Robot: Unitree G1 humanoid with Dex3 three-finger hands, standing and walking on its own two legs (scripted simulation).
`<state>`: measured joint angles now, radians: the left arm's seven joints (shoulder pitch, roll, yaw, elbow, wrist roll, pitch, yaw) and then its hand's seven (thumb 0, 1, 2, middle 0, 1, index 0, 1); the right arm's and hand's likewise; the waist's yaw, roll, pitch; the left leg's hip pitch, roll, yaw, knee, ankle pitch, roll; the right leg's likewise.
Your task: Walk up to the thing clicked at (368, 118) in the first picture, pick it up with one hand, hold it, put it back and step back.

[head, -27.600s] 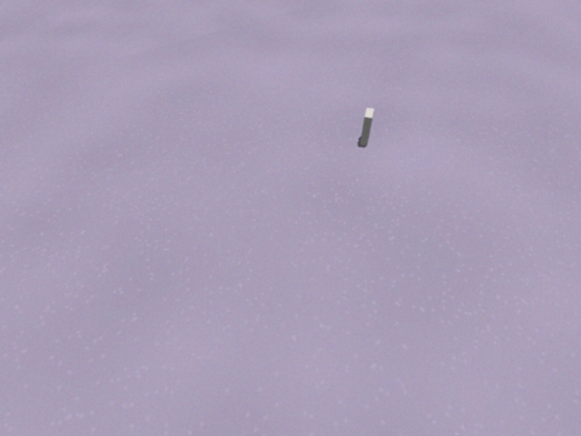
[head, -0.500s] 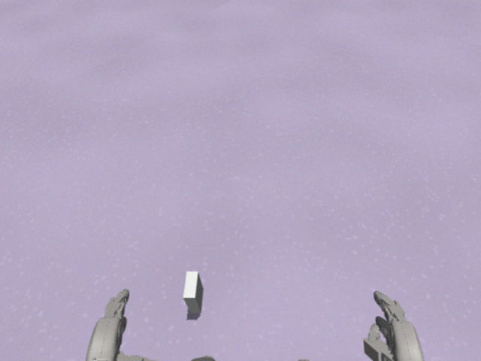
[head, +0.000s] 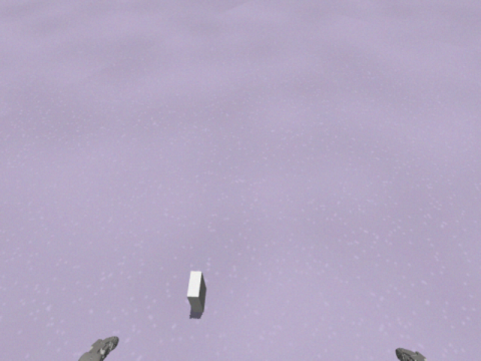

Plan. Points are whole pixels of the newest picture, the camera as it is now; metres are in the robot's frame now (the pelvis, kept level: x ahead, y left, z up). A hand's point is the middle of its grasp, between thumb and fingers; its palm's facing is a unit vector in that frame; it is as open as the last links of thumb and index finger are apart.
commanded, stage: stand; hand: left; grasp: from the side
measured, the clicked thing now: (197, 292) +0.45 +0.21 -0.66
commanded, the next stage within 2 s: step back in 1.88 s
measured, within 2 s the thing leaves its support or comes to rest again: neither
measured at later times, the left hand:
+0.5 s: hand out of the picture +0.04 +0.25 -0.13, palm faces +0.01 -0.94 -0.34, open 7.4 cm
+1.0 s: hand out of the picture +0.06 +0.24 -0.13, palm faces -0.01 -0.94 -0.33, open 7.4 cm
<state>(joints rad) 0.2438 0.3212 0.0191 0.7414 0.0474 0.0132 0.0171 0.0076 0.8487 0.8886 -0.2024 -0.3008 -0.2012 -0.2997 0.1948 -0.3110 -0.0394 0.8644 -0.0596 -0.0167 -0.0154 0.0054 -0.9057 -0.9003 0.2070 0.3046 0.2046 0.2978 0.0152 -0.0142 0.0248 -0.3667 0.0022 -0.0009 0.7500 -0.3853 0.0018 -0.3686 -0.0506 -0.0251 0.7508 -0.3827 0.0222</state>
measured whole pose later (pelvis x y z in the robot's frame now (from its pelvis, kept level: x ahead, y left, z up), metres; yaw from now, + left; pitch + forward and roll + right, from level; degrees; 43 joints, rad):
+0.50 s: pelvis -0.01 +0.00 +0.03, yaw +0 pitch -4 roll +0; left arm 0.16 0.31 0.00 1.11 0.03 -0.01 0.01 0.01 0.90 0.90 -0.20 -0.30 -0.20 -0.30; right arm 0.15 -0.30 -0.02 1.10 -0.03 0.00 -0.01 0.00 -0.91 -0.90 0.21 0.30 0.20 0.30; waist 0.02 0.01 0.05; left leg -0.14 -0.01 -0.01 0.40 -0.20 0.00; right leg -0.14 -0.06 -0.04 0.42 -0.21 0.03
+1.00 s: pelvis +0.00 +0.00 +0.03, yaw +0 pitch -3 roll +0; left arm 0.11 0.31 0.00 1.17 0.02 -0.01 0.00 0.01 0.90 0.90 -0.20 -0.30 -0.20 -0.30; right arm 0.13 -0.33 -0.01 1.16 -0.03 -0.01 -0.01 0.00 -0.91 -0.90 0.20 0.30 0.20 0.30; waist 0.01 0.01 0.06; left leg -0.11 0.00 0.00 0.34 -0.18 -0.01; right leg -0.12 -0.04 -0.03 0.35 -0.19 0.02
